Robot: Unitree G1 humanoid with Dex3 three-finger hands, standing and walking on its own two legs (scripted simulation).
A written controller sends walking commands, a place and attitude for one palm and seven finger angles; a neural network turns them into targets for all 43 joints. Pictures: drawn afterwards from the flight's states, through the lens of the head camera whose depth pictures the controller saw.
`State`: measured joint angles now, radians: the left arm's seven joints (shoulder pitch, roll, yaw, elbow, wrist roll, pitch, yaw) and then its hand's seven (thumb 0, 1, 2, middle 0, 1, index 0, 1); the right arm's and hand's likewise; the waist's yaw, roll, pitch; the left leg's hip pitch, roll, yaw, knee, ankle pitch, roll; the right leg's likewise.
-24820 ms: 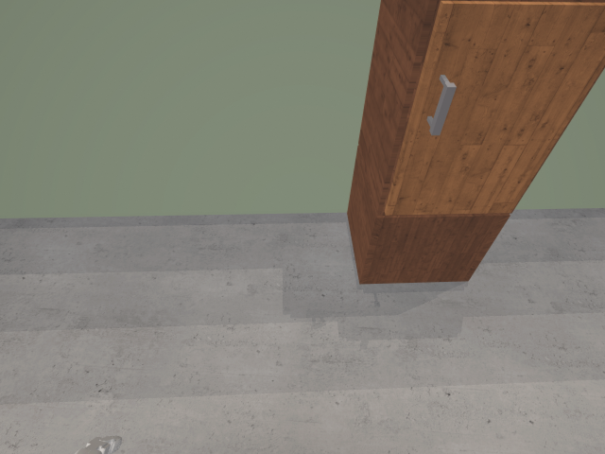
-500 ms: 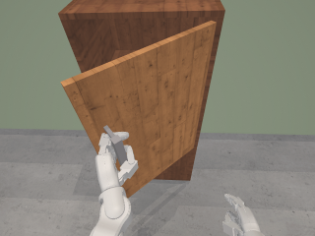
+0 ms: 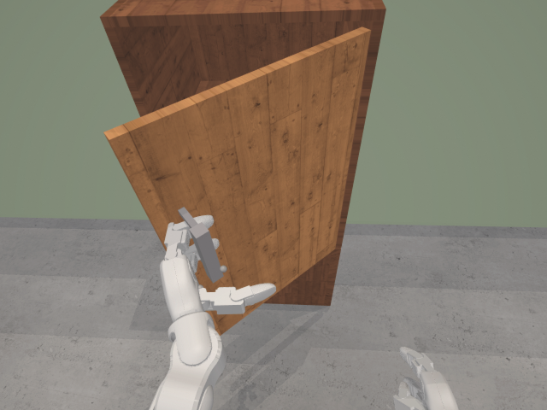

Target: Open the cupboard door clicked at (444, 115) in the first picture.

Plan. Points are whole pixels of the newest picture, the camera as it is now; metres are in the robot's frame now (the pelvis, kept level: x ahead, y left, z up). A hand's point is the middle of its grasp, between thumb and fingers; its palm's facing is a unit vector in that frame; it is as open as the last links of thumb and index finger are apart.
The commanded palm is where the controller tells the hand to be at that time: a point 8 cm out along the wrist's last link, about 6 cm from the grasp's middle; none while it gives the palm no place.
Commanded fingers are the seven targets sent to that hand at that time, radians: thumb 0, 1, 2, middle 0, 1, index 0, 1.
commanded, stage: open thumb and fingers to let go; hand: left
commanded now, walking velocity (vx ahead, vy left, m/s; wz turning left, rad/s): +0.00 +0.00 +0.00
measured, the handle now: (200, 245) +0.33 +0.13 +0.07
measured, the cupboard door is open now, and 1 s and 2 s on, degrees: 42 41 41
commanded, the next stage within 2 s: slide the hand sideways off the handle in 0.26 s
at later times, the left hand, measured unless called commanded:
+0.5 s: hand (215, 283) +0.27 +0.10 +0.07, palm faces +0.06 -0.99 -0.10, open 16.2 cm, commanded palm +0.25 +0.13 +0.07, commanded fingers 0.00 -0.50 0.30 -0.15 -0.30 -0.15 -0.30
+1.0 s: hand (192, 305) +0.24 +0.12 +0.08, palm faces -0.02 -1.00 -0.01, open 16.4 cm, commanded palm +0.21 +0.18 +0.07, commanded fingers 0.00 -0.50 0.30 -0.15 -0.30 -0.15 -0.30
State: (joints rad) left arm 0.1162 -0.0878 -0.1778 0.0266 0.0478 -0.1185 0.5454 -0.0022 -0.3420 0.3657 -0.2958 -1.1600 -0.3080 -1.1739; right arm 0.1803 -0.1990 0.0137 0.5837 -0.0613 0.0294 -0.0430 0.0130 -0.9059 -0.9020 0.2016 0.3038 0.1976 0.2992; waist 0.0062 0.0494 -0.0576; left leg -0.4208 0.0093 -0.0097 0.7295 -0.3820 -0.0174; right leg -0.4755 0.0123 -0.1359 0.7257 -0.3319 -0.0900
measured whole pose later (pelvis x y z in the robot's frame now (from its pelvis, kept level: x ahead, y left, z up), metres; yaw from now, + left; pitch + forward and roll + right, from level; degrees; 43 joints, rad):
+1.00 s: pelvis +0.00 +0.04 -0.01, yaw -2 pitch +4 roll +0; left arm 0.35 0.07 -0.19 -0.21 -0.04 -0.14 0.09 -0.02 -0.50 0.30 -0.14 -0.30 -0.14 -0.30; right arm 0.25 -0.21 0.06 0.47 -0.01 -0.08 -0.01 0.01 -0.90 -0.90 0.20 0.30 0.20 0.30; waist 0.03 0.03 -0.06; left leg -0.45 -0.02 0.05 0.80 -0.43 0.04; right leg -0.51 -0.01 -0.08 0.79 -0.35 -0.03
